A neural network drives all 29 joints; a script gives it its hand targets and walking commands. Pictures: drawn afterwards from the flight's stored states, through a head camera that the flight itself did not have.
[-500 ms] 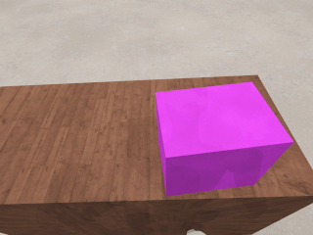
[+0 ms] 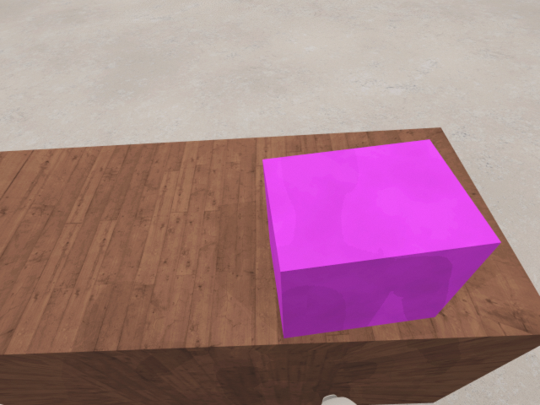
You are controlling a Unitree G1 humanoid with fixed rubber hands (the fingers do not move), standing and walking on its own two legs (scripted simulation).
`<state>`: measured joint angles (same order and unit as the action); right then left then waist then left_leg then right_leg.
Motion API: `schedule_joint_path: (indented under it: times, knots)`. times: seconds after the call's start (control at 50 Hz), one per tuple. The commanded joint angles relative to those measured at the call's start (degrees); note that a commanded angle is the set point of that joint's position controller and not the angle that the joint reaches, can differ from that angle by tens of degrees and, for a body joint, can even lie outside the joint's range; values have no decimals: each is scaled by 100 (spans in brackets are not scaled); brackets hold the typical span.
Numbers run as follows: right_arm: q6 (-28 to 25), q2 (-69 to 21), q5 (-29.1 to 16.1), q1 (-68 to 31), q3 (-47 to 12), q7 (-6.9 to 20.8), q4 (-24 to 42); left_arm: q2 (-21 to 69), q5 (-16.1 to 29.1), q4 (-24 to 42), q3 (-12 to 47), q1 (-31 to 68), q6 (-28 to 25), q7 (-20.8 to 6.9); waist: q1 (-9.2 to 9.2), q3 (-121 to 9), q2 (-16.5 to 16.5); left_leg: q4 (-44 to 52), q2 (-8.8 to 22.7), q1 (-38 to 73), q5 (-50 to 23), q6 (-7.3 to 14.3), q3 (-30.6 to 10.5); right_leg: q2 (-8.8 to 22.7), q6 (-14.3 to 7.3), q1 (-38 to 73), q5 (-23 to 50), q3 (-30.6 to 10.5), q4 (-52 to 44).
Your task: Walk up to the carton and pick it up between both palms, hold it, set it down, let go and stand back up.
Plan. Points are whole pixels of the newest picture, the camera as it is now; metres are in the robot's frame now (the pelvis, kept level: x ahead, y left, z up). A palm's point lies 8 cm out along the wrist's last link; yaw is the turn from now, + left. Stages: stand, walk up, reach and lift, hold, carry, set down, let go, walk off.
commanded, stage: walk up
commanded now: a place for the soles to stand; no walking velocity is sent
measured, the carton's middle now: (353, 242) +0.37 -0.12 +0.02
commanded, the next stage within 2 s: none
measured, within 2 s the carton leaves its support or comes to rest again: neither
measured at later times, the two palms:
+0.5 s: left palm out of the picture +0.08 +0.31 -0.10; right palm out of the picture +0.07 -0.30 -0.12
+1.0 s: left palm out of the picture +0.08 +0.31 -0.10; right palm out of the picture +0.06 -0.30 -0.12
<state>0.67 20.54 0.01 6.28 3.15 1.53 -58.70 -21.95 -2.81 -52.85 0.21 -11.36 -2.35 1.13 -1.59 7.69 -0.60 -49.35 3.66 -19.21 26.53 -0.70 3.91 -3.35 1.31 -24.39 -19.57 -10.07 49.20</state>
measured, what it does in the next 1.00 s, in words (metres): stands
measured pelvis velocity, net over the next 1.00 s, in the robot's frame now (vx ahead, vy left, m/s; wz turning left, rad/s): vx -0.01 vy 0.00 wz -0.01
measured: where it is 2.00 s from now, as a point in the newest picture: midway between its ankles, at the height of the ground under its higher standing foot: outside the picture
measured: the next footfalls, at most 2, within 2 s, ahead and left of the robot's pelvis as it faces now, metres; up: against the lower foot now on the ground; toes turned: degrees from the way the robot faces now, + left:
none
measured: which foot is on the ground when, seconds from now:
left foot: down 0.00-1.00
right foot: down 0.00-1.00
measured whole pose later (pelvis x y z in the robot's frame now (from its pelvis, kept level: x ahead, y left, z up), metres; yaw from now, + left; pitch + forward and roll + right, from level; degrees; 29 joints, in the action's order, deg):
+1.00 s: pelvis -0.01 +0.00 +0.00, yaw +0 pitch -4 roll +1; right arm 0.9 20.5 0.0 6.5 3.2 1.6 -59.5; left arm -21.6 -2.8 -53.2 0.2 -10.8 -1.9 1.1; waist -1.6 7.7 -1.0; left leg -48.7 3.2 -18.9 25.8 -0.7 3.5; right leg -3.2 2.6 -23.9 -20.4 -10.1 48.3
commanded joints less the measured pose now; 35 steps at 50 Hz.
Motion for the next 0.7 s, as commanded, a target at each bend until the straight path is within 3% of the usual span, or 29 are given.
schedule_joint_path:
  times: [0.0, 0.02, 0.06, 0.08, 0.1, 0.12, 0.16, 0.18, 0.2, 0.22, 0.24, 0.26, 0.28, 0.3, 0.32, 0.36, 0.4, 0.44, 0.48, 0.5, 0.52, 0.54, 0.56, 0.58, 0.6, 0.62, 0.64, 0.66, 0.68]
  knots:
    - [-10, 1422, -16, -163, 346, -84, 556, -1951, 212, 165, -567, -21, -229, 171, 9, -1128, 1108, 268, -422, -364, 1004, 208, -487, 1434, -1513, 844, 731, -3107, -2347]
    - [-28, 1435, 4, -118, 373, -92, 433, -1867, 225, 132, -553, 103, -197, 192, -96, -989, 1134, 595, -390, -205, 864, 271, -482, 1283, -1384, 655, 266, -2834, -2389]
    - [-123, 1547, 62, 80, 406, -82, 354, -1539, 188, 274, -460, 386, -139, 160, -224, -920, 607, 1254, -158, 801, 131, 380, -533, 953, -961, -281, 510, -2002, -2109]
    - [-182, 1629, 80, 262, 458, -109, 266, -1367, 207, 325, -386, 517, -154, 151, -390, -1030, 394, 1627, 261, 1291, 37, 599, -993, 734, -703, -853, 706, -1454, -1558]
    - [-217, 1810, 107, 225, 451, -111, 283, -1151, 238, 266, -341, 569, -143, 138, -349, -836, -182, 2144, 775, 1278, -86, 884, -1417, 316, -427, -957, 1002, -469, -824]
    - [-234, 1958, 68, 188, 508, -99, 403, -1199, 250, 298, -392, 513, -141, 162, -283, -966, -561, 2572, 1325, 1098, -396, 1181, -1988, -23, -342, -708, 793, 200, -68]
    - [-244, 1890, 81, -90, 505, -118, 503, -1363, 242, 256, -418, 253, -145, 169, -128, -989, -502, 2206, 1835, 1264, -1851, 1474, -2031, 121, -264, -726, -504, 632, 254]
    - [-249, 2000, 47, -182, 466, -118, 557, -1468, 202, 226, -475, 97, -147, 127, -85, -1191, -651, 2090, 1875, 1137, -2040, 1439, -1894, 144, -300, -480, -899, 682, 177]
    - [-229, 1962, 75, -417, 466, -109, 588, -1422, 215, 251, -505, -12, -158, 117, 45, -1015, -677, 1948, 1689, 985, -1917, 1371, -1526, 174, -278, -381, -577, 715, -159]
    - [-210, 1820, 101, -550, 448, -80, 568, -1410, 247, 82, -520, -201, -180, 99, 161, -900, -756, 1729, 1397, 537, -1939, 1129, -1177, 186, -313, 145, -36, 700, -672]
    - [-167, 1681, 80, -597, 401, -94, 647, -1390, 264, 128, -498, -330, -219, 109, 214, -1110, -115, 1339, 987, 401, -1910, 829, -910, 229, -415, 587, 1207, 478, -1085]
    - [-134, 1489, 10, -587, 383, -96, 706, -1483, 236, 112, -567, -345, -225, 126, 168, -1331, 149, 826, 621, 305, -1818, 579, -498, 369, -589, 791, 1942, -158, -1193]
    - [-93, 1407, -64, -496, 358, -89, 707, -1623, 197, 97, -581, -233, -244, 120, 44, -1297, 554, 276, 114, 96, -1212, 319, -126, 739, -846, 801, 1964, -1090, -1564]
    - [-48, 1297, -65, -454, 340, -83, 667, -1753, 191, 182, -567, -150, -234, 125, 31, -1507, 827, 115, -214, 8, -493, 197, -257, 1083, -1206, 858, 1590, -2074, -1949]
    - [-42, 1359, -12, -277, 336, -90, 568, -1816, 234, 157, -589, -45, -237, 122, -10, -1180, 956, 249, -327, -134, 285, 169, -286, 1265, -1372, 756, 1240, -2486, -2053]
    - [-75, 1379, 38, -98, 374, -85, 377, -1654, 237, 149, -465, 265, -149, 150, -134, -936, 888, 944, -330, 389, 366, 265, -351, 1158, -1241, 192, 664, -2368, -2214]
    - [-177, 1605, 42, 96, 396, -95, 322, -1366, 254, 269, -393, 714, -141, 126, -329, -1027, 313, 1751, 287, 1024, -77, 568, -846, 688, -664, -429, 870, -1116, -1531]
    - [-227, 1812, 86, 177, 506, -83, 366, -1192, 226, 323, -414, 445, -127, 122, -197, -1169, -236, 2416, 1063, 1143, -255, 962, -1618, 73, -414, -465, 943, 128, -387]
    - [-221, 1945, 95, -204, 513, -101, 488, -1296, 242, 160, -431, 236, -106, 155, -82, -844, -784, 2457, 1697, 741, -947, 1380, -2027, 67, -328, -412, -458, 602, 339]
    - [-248, 1893, 124, -290, 462, -123, 533, -1320, 270, 216, -448, 223, -119, 130, -30, -851, -672, 2262, 1823, 810, -1513, 1464, -1907, 149, -288, -540, -692, 797, 255]
    - [-230, 1967, 109, -311, 465, -114, 499, -1403, 245, 247, -470, 175, -129, 104, 25, -913, -744, 2134, 1695, 782, -1599, 1409, -1822, 180, -292, -324, -959, 773, -174]
    - [-219, 1921, 90, -462, 468, -85, 547, -1454, 248, 176, -500, -45, -160, 93, 126, -791, -798, 1919, 1471, 552, -1959, 1175, -1372, 202, -320, 46, -293, 743, -671]
    - [-202, 1689, 61, -485, 364, -84, 599, -1378, 277, 86, -507, -242, -212, 97, 209, -1148, -353, 1502, 1054, 402, -1779, 824, -980, 281, -441, 630, 985, 512, -1106]
    - [-152, 1528, -12, -448, 377, -96, 637, -1531, 210, 54, -522, -223, -230, 89, 96, -1384, 330, 844, 706, 553, -1590, 603, -629, 465, -607, 652, 1699, -199, -1339]
    - [-142, 1410, -43, -438, 357, -91, 672, -1609, 215, 43, -548, -221, -263, 102, 70, -1367, 478, 495, 234, 355, -1303, 371, -256, 699, -813, 686, 2079, -858, -1555]
    - [-80, 1229, -64, -472, 313, -81, 571, -1623, 217, 61, -539, -186, -262, 113, 42, -1150, 759, 284, -165, 129, -637, 203, -230, 1107, -1213, 583, 1906, -1951, -1924]
    - [-47, 1325, -55, -290, 309, -72, 608, -1862, 220, 151, -547, -59, -224, 134, -47, -1196, 886, 330, -353, 58, 47, 198, -421, 1196, -1342, 640, 1303, -2551, -2155]
    - [-27, 1320, -30, -204, 312, -71, 402, -1730, 229, 166, -502, 175, -217, 151, -88, -1073, 1049, 556, -367, 17, 476, 201, -431, 1283, -1427, 653, 1001, -2593, -2184]
    - [-63, 1386, 8, -171, 326, -75, 386, -1735, 232, 152, -471, 165, -166, 152, -73, -1064, 1133, 772, -343, 187, 379, 237, -384, 1188, -1286, 458, 819, -2408, -2297]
